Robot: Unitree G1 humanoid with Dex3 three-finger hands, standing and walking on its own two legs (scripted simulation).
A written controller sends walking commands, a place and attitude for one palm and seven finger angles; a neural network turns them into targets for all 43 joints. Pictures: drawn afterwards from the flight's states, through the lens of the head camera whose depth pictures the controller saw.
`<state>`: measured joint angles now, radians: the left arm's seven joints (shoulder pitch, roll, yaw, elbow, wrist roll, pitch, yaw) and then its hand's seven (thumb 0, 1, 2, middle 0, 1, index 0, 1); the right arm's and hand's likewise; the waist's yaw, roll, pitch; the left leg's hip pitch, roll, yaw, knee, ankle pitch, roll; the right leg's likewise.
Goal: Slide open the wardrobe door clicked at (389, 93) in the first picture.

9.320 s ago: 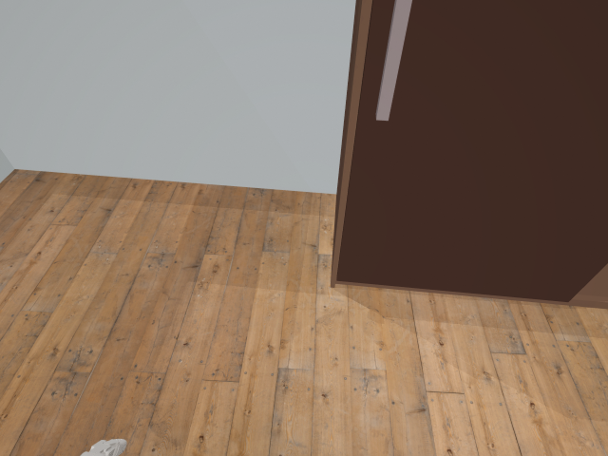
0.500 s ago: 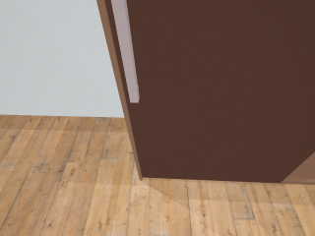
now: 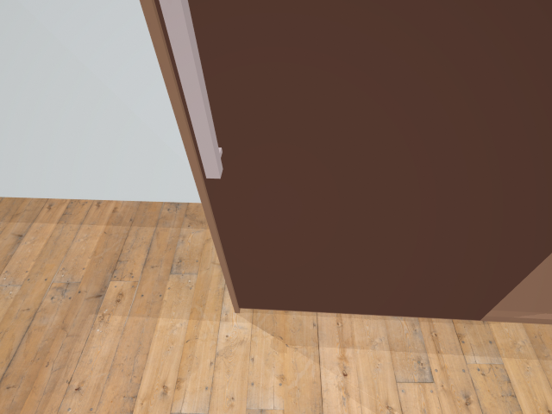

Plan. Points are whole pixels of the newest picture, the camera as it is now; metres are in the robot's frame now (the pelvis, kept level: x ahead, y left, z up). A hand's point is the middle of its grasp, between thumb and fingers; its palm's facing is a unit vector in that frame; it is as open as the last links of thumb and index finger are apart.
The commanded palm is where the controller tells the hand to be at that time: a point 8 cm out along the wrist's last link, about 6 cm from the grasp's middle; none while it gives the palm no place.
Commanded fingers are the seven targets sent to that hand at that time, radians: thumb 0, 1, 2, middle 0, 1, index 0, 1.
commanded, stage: look again from close up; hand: left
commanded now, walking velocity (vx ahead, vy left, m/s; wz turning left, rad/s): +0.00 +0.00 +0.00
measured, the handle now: (201, 94) +0.55 +0.16 +0.19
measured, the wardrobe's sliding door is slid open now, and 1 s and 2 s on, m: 0.00 0.00 0.00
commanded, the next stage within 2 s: shuffle to correct the standing spot in 0.36 s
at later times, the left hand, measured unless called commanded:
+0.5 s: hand out of the picture +0.01 +0.18 -0.17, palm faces +0.03 -0.98 -0.21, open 7.3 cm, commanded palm none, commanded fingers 0.00 0.90 0.90 -0.20 -0.30 -0.20 -0.30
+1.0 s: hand out of the picture +0.06 +0.20 -0.18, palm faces +0.12 -0.97 -0.20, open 7.3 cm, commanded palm none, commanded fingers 0.00 0.90 0.90 -0.20 -0.30 -0.20 -0.30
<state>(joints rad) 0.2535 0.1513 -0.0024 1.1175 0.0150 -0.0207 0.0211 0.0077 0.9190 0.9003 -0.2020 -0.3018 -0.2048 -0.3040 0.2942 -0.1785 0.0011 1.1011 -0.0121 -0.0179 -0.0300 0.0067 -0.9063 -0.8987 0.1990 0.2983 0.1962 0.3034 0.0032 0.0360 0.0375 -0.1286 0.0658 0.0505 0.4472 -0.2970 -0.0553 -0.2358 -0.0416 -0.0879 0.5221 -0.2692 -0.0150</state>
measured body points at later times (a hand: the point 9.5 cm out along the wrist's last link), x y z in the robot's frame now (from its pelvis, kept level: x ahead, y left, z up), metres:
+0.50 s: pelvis -0.01 +0.00 +0.00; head +0.00 +0.00 +0.45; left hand +0.01 +0.23 -0.15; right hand -0.01 -0.22 -0.16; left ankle -0.04 +0.15 -0.74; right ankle +0.01 -0.11 -0.74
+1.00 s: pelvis +0.07 +0.03 -0.01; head +0.10 +0.02 +0.44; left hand +0.06 +0.25 -0.16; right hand +0.01 -0.18 -0.17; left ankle -0.01 +0.14 -0.68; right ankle +0.03 -0.07 -0.74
